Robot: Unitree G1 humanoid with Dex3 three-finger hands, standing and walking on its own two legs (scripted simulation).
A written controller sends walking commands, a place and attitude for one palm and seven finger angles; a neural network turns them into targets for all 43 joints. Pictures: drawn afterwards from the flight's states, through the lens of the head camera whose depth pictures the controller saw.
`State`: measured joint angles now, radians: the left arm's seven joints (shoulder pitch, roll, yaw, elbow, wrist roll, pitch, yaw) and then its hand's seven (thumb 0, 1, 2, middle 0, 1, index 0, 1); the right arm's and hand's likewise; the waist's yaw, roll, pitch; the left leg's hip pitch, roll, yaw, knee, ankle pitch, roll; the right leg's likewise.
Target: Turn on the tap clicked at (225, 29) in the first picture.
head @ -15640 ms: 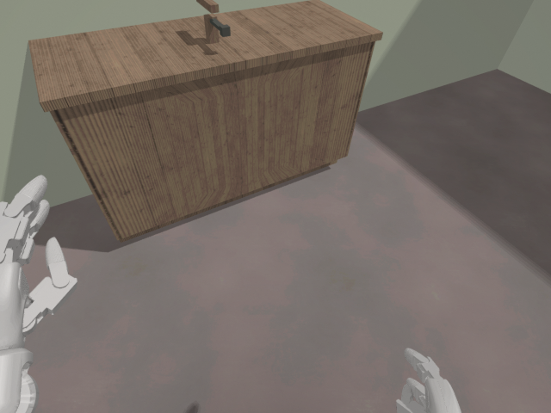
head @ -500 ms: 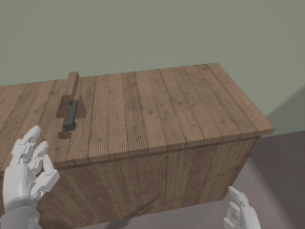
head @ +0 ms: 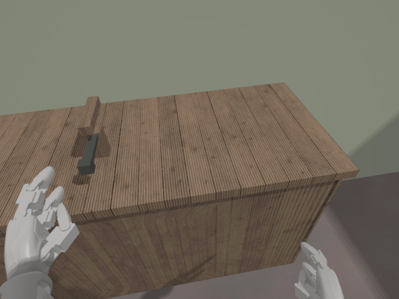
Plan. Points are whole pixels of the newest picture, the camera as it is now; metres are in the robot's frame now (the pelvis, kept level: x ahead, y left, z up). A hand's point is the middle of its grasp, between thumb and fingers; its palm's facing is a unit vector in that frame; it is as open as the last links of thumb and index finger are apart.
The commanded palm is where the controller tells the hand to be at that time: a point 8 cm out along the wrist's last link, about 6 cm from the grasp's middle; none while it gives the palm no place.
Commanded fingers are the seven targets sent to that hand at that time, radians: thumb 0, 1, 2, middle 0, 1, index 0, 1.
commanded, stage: reach beside the lever's end, fingers flat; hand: left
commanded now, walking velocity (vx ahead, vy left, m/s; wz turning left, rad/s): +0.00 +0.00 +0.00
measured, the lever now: (86, 166) +0.36 +0.32 +0.08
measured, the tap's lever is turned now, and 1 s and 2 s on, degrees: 0 0 0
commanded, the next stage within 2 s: none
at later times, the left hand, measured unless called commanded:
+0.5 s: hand (70, 213) +0.21 +0.26 +0.12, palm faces +0.50 -0.86 -0.10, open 7.4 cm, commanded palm +0.17 +0.30 +0.12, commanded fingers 0.00 0.90 0.90 -0.19 -0.28 -0.19 -0.28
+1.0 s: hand (61, 200) +0.25 +0.30 +0.10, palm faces +0.53 -0.85 -0.08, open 7.6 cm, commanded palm +0.21 +0.34 +0.10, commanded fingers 0.00 0.90 0.90 -0.17 -0.22 -0.17 -0.22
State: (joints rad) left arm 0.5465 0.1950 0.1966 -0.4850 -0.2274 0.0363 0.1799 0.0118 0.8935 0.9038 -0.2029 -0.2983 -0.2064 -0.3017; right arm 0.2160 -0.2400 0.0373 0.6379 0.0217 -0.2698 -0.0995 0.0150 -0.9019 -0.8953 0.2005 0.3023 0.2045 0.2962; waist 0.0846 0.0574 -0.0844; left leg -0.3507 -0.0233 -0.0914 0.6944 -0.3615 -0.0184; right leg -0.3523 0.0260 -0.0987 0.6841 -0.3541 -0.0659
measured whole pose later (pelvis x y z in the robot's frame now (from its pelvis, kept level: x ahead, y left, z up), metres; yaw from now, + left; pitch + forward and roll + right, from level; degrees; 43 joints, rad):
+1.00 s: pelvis -0.01 +0.02 +0.00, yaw -1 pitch +3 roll +0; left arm 0.19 0.24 0.35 -0.01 -0.23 -0.09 0.14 0.01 0.89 0.90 -0.18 -0.24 -0.19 -0.24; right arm 0.19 -0.24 0.03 0.69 0.02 -0.23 -0.10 0.01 -0.90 -0.90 0.20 0.30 0.21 0.30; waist 0.05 0.04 -0.06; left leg -0.40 -0.04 -0.06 0.69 -0.34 0.01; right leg -0.40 0.01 -0.07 0.67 -0.32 -0.04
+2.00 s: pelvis +0.00 +0.03 -0.01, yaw -2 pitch +9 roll -1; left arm -0.09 0.35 0.50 0.43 -0.21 -0.24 0.04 0.01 0.90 0.90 -0.15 -0.15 -0.16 -0.15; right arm 0.27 -0.26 0.00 0.69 0.01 -0.12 -0.09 0.01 -0.90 -0.89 0.20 0.30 0.21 0.30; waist 0.00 0.03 -0.08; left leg -0.54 -0.02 -0.05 0.77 -0.38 0.02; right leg -0.53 0.03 -0.06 0.72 -0.34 -0.03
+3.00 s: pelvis +0.00 +0.03 -0.01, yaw -2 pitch +8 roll -1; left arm -0.09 0.27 0.40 0.38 -0.18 -0.23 0.15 0.01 0.91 0.91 -0.15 -0.15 -0.16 -0.15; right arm 0.25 -0.25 0.00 0.69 0.01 -0.10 -0.08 0.01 -0.90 -0.89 0.20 0.30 0.21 0.30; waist 0.00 0.03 -0.09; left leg -0.53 -0.02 -0.05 0.77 -0.38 0.01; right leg -0.53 0.03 -0.06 0.73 -0.34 -0.04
